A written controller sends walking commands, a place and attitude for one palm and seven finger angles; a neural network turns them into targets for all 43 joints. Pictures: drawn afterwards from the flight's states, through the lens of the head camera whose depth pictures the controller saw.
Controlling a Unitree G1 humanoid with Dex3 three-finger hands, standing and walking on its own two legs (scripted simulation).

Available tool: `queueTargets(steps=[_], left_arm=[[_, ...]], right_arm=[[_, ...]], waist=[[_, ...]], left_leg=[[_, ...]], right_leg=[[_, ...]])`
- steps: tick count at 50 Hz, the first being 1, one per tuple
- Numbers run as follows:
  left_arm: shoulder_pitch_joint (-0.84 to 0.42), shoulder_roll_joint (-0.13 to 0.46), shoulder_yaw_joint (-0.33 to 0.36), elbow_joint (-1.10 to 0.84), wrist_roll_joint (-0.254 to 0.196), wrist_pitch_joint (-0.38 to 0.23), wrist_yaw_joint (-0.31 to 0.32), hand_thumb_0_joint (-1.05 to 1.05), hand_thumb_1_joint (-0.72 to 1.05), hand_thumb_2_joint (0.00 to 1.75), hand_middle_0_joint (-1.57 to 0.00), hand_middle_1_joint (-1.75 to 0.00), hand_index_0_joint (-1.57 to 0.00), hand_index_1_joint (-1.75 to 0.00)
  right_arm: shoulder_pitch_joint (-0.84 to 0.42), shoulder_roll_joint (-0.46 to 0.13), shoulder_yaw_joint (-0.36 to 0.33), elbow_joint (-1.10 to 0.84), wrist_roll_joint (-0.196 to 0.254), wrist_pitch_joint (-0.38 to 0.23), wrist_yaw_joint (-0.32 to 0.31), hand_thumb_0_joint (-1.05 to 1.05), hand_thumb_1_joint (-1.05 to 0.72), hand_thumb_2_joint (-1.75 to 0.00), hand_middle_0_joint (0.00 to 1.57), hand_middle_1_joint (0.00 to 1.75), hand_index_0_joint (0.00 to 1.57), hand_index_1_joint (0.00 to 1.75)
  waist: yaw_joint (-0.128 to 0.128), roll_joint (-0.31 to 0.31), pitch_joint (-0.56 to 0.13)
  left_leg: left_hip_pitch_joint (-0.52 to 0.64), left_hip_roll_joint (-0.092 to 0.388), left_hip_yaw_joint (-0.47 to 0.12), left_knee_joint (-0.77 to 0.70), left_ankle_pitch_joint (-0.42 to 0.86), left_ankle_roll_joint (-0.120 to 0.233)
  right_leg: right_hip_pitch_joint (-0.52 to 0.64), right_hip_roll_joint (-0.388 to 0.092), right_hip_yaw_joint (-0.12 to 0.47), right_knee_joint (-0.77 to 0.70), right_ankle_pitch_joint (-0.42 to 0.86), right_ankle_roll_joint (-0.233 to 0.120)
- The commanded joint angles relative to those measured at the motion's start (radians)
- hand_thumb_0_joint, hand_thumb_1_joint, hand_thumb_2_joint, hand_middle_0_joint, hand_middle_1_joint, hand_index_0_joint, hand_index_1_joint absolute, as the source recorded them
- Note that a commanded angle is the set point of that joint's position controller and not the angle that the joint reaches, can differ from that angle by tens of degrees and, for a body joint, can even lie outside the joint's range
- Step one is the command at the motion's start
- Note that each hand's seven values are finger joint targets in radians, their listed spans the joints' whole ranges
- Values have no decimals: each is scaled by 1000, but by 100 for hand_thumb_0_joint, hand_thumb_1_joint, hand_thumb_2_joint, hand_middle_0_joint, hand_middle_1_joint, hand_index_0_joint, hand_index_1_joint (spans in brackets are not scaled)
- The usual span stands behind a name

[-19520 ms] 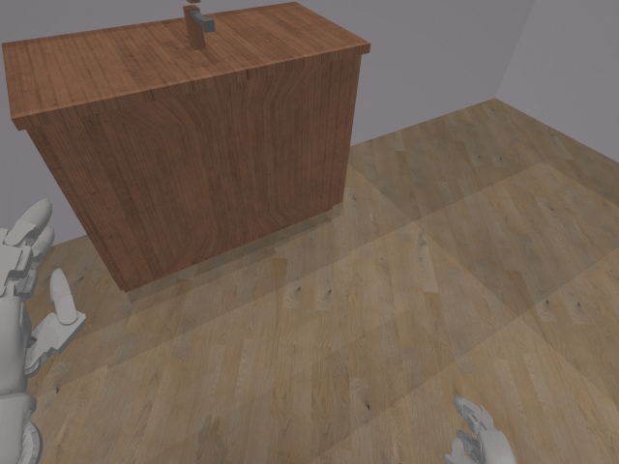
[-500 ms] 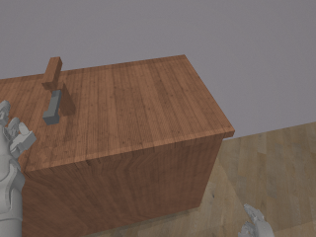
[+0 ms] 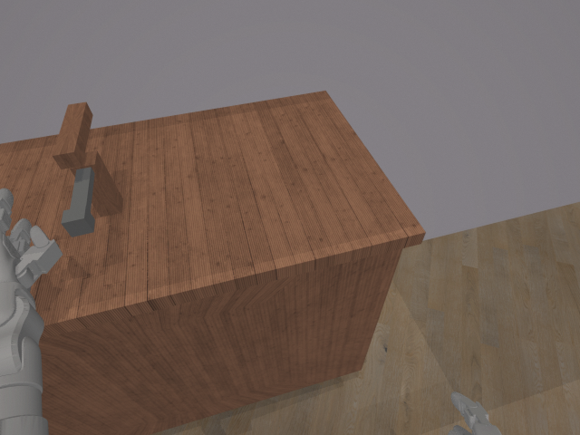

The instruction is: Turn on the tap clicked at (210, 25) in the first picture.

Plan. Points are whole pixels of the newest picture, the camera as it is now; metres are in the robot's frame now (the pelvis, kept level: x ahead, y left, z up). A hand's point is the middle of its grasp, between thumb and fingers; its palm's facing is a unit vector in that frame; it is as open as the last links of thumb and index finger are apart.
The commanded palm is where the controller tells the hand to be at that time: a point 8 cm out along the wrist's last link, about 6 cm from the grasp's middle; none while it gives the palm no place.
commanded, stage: reach beside the lever's end, fingers flat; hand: left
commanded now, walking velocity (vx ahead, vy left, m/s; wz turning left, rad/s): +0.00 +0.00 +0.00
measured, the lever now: (78, 221) +0.35 +0.31 +0.13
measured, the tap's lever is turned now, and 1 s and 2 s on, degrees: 2 4 14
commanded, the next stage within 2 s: push the lever round in 0.52 s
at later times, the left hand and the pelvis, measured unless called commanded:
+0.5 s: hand (57, 240) +0.32 +0.32 +0.13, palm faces +0.53 -0.84 -0.08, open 7.8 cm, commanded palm +0.26 +0.37 +0.13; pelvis +0.01 +0.02 +0.00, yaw +0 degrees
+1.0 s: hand (72, 242) +0.31 +0.30 +0.13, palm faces +0.51 -0.86 -0.08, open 7.8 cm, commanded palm +0.27 +0.35 +0.13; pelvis +0.00 +0.01 +0.00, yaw +1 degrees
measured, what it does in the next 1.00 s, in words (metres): stands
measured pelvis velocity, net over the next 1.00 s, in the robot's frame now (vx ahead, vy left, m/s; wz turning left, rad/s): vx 0.00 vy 0.01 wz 0.01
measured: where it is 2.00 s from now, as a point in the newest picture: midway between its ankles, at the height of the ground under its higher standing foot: outside the picture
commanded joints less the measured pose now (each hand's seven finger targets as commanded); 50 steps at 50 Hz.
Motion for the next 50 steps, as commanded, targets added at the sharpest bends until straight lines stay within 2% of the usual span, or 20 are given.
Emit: queueTargets(steps=[1, 4, 5, 11, 14, 17, 19, 21, 24, 27, 29, 32, 35, 37, 39, 41, 44, 45, 48, 50], left_arm=[[-241, 353, 119, -299, 15, -121, 19, 0, 90, 90, -15, -15, -15, -15], [-301, 327, 75, -339, 9, -154, -1, 0, 90, 90, -15, -15, -15, -15], [-281, 272, 42, -328, 4, -156, -15, 0, 90, 90, -15, -15, -15, -15], [-302, 198, -42, -246, -23, -87, -61, 0, 90, 90, -15, -15, -15, -15], [-338, 226, -25, -283, -7, -77, -30, 0, 90, 90, -15, -15, -15, -15], [-282, 270, 35, -347, 13, -104, 19, 0, 90, 90, -15, -15, -15, -15], [-274, 274, 42, -392, 29, -128, 48, 0, 90, 90, -15, -15, -15, -15], [-222, 248, 37, -384, 31, -130, 59, 0, 90, 90, -15, -15, -15, -15], [-144, 270, 82, -340, 18, -92, 50, 0, 90, 90, -15, -15, -15, -15], [-140, 203, 21, -341, 0, -37, 20, 0, 90, 90, -15, -15, -15, -15], [-183, 199, 11, -351, 0, -26, 11, 0, 90, 90, -15, -15, -15, -15], [-241, 193, -12, -368, -3, -41, 5, 0, 90, 90, -15, -15, -15, -15], [-343, 203, -31, -400, 17, -86, 17, 0, 90, 90, -15, -15, -15, -15], [-350, 198, -39, -390, 18, -108, 22, 0, 90, 90, -15, -15, -15, -15], [-332, 201, -39, -406, 27, -125, 27, 0, 90, 90, -15, -15, -15, -15], [-315, 174, -60, -377, 26, -122, 27, 0, 90, 90, -15, -15, -15, -15], [-202, 210, 3, -328, 15, -87, 34, 0, 90, 90, -15, -15, -15, -15], [-191, 204, 7, -323, 8, -72, 36, 0, 90, 90, -15, -15, -15, -15], [-155, 197, 15, -335, -2, -38, 48, 0, 90, 90, -15, -15, -15, -15], [-184, 185, 2, -353, 6, -35, 63, 0, 90, 90, -15, -15, -15, -15]], right_arm=[[-91, -132, -56, -150, -3, -57, -1, 0, -90, -90, 20, 30, 20, 30], [-93, -134, -56, -140, -1, -69, -2, 0, -90, -90, 20, 30, 20, 30], [-89, -129, -56, -137, -2, -74, -4, 0, -90, -90, 20, 30, 20, 30], [-101, -141, -52, -132, 16, -82, -27, 0, -90, -90, 20, 30, 20, 30], [-108, -141, -49, -135, 12, -82, -27, 0, -90, -90, 20, 30, 20, 30], [-103, -134, -55, -147, -7, -82, -14, 0, -90, -90, 20, 30, 20, 30], [-110, -122, -50, -147, -13, -77, -6, 0, -90, -90, 20, 30, 20, 30], [-105, -118, -52, -151, -18, -74, 2, 0, -90, -90, 20, 30, 20, 30], [-114, -123, -53, -154, -12, -56, 2, 0, -90, -90, 20, 30, 20, 30], [-128, -123, -49, -171, 0, -46, -2, 0, -90, -90, 20, 30, 20, 30], [-132, -125, -46, -165, 5, -46, -8, 0, -90, -90, 20, 30, 20, 30], [-118, -131, -49, -155, 1, -53, -11, 0, -90, -90, 20, 30, 20, 30], [-115, -127, -49, -135, -4, -60, -16, 0, -90, -90, 20, 30, 20, 30], [-112, -129, -49, -129, -9, -66, -15, 0, -90, -90, 20, 30, 20, 30], [-117, -124, -49, -128, -10, -67, -15, 0, -90, -90, 20, 30, 20, 30], [-113, -122, -51, -128, -11, -68, -12, 0, -90, -90, 20, 30, 20, 30], [-122, -126, -51, -138, -7, -58, -10, 0, -90, -90, 20, 30, 20, 30], [-121, -124, -51, -146, -6, -53, -8, 0, -90, -90, 20, 30, 20, 30], [-140, -121, -49, -165, 1, -42, -5, 0, -90, -90, 20, 30, 20, 30], [-140, -118, -45, -164, 0, -39, -2, 0, -90, -90, 20, 30, 20, 30]], waist=[[35, 56, -217], [16, 87, -205], [7, 71, -195], [-9, 9, -126], [5, 30, -155], [38, 31, -246], [49, 96, -263], [50, 72, -258], [61, 31, -223], [46, 19, -176], [33, 23, -150], [15, 7, -158], [-2, 63, -178], [-3, 47, -193], [11, 93, -223], [11, 67, -224], [47, 39, -229], [46, -5, -229], [57, -23, -189], [47, -25, -178]], left_leg=[[-9, 6, -21, -57, 259, 25], [23, 6, -28, -54, 263, 24], [37, 8, -28, -57, 254, 25], [24, 5, -46, -78, 154, 21], [47, 8, -62, -84, 179, 11], [74, 10, -63, -78, 277, -5], [94, 12, -59, -72, 340, -19], [92, 17, -54, -66, 390, -24], [58, 16, -42, -69, 395, -17], [48, 14, -34, -80, 360, -14], [55, 16, -41, -82, 337, -8], [64, 12, -47, -78, 290, -2], [92, 12, -56, -75, 259, -6], [89, 9, -57, -70, 247, -3], [99, 10, -56, -67, 271, -8], [96, 10, -60, -71, 282, -14], [62, 7, -51, -76, 307, -10], [47, 6, -47, -80, 306, -8], [23, 8, -34, -89, 293, -1], [23, 7, -32, -88, 278, 6]], right_leg=[[215, -73, 86, -52, 262, 65], [178, -68, 72, -54, 242, 56], [161, -64, 71, -57, 230, 58], [92, -67, 55, -86, 116, 57], [92, -67, 46, -75, 120, 52], [154, -63, 42, -50, 191, 48], [167, -64, 43, -35, 231, 45], [178, -61, 40, -29, 270, 46], [204, -64, 40, -37, 305, 48], [183, -64, 37, -53, 287, 51], [156, -62, 35, -61, 259, 50], [130, -59, 40, -68, 218, 52], [103, -57, 46, -66, 171, 47], [110, -58, 50, -65, 168, 48], [131, -61, 50, -54, 187, 44], [137, -61, 45, -52, 197, 44], [190, -66, 45, -53, 243, 45], [206, -67, 44, -54, 256, 50], [216, -70, 49, -68, 263, 54], [207, -71, 55, -73, 254, 58]])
